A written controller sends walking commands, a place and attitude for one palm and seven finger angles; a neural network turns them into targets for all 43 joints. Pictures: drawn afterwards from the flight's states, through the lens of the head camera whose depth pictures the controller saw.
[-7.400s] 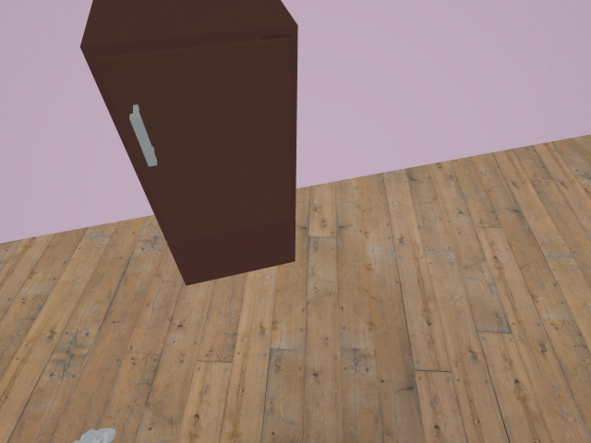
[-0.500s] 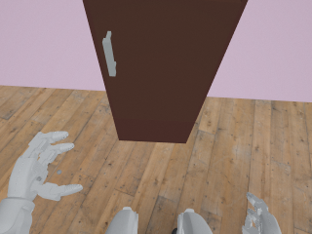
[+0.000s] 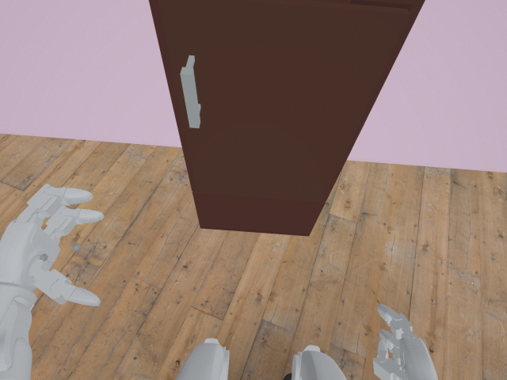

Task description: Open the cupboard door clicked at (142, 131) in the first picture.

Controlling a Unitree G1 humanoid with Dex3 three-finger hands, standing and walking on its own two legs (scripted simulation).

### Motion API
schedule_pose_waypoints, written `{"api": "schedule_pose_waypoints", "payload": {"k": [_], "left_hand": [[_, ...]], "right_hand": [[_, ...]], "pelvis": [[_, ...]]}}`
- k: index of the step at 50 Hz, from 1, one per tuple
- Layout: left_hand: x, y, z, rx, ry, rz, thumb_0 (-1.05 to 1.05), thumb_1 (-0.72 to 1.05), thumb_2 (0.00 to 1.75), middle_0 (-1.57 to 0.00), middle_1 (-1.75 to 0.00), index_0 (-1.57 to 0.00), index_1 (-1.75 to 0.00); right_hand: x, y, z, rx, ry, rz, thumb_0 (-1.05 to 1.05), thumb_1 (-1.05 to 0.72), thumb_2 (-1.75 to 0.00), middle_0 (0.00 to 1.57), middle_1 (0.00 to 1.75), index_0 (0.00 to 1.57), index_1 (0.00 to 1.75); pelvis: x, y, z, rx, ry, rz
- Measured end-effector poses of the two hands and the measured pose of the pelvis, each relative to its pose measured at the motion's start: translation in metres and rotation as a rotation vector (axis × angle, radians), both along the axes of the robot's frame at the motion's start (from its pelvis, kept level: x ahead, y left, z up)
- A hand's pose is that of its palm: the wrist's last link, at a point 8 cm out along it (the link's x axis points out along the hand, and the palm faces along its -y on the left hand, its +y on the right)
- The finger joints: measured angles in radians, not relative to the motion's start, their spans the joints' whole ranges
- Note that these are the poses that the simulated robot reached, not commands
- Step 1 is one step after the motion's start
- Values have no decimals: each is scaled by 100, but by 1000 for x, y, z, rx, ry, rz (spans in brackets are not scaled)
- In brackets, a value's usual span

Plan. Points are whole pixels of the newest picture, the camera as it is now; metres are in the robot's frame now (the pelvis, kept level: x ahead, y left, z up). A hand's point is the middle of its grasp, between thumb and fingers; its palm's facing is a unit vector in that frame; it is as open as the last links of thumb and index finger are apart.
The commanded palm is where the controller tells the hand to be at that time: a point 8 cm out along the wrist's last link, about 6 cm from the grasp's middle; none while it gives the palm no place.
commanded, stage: raise the hand with hooked fingers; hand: left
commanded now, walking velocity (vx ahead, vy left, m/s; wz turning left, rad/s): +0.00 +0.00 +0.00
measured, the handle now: (193, 93) +0.61 +0.17 +0.05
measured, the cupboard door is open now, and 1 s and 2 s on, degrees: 0 0 0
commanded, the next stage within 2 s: move the hooked fingers beside the handle in 0.54 s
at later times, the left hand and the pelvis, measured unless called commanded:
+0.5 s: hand (84, 239) +0.29 +0.27 +0.05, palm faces +0.02 -1.00 -0.05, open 14.0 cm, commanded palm +0.27 +0.31 +0.06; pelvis +0.00 -0.01 +0.00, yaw -1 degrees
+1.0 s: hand (110, 203) +0.35 +0.25 +0.05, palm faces +0.00 -1.00 -0.03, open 14.0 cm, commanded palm +0.33 +0.30 +0.05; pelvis +0.00 -0.01 +0.00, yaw -1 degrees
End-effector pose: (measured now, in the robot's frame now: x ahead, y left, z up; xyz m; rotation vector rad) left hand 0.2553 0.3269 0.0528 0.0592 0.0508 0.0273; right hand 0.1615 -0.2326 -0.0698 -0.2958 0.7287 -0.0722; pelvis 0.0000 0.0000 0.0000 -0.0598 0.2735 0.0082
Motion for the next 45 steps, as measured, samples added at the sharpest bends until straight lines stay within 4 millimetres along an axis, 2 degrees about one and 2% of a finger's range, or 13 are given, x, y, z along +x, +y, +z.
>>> {"api": "schedule_pose_waypoints", "payload": {"k": [5, 14, 35, 39, 45], "left_hand": [[11, 4, 3, -4, -5, -2, -1, -50, 30, -30, -120, -30, -120], [16, -4, -3, -21, 7, -15, -1, -50, 30, -30, -120, -30, -120], [11, -6, 1, -19, -11, 1, -1, -50, 30, -30, -120, -30, -120], [20, -8, -1, -25, -25, 0, -2, -50, 30, -30, -120, -30, -120], [48, -20, -2, -31, -28, -32, -2, -51, 30, -30, -120, -30, -120]], "right_hand": [[-13, -13, 0, -24, 34, -33, 1, -91, -90, 20, 30, 20, 30], [-26, -28, 5, -47, 60, -71, 2, -91, -90, 20, 30, 20, 30], [-8, -16, 1, -9, 19, -36, 1, -91, -90, 20, 30, 20, 30], [-8, -18, -2, -23, 25, -31, 1, -91, -90, 20, 30, 20, 30], [-17, -22, -6, -34, 54, -50, 1, -91, -90, 20, 30, 20, 30]], "pelvis": [[1, -1, 2, 2, 3, -5], [3, -4, 4, 8, 9, -15], [1, -8, 2, 9, 4, -8], [-1, -8, 0, 7, 7, -3], [-3, -8, -1, 8, 15, -4]]}}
